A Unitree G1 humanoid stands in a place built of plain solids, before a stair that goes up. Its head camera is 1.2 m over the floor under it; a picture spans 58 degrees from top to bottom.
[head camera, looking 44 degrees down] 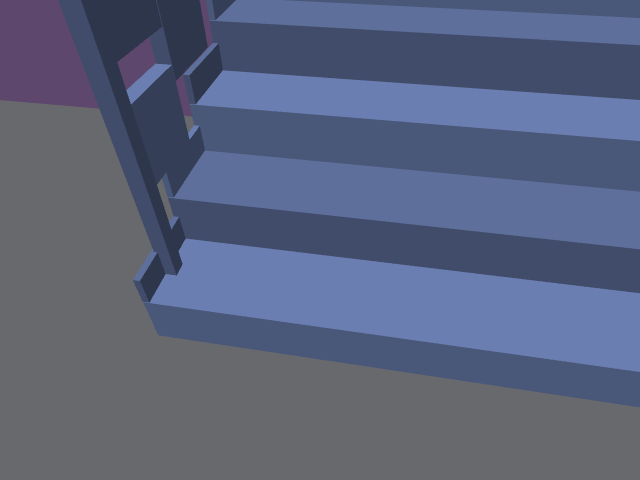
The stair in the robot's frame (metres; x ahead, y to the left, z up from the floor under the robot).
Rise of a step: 0.17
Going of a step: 0.28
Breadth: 1.62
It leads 10 degrees to the right of straight ahead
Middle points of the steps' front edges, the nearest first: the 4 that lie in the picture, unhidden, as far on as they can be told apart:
0.66 -0.27 0.18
0.94 -0.32 0.35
1.21 -0.36 0.53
1.49 -0.41 0.70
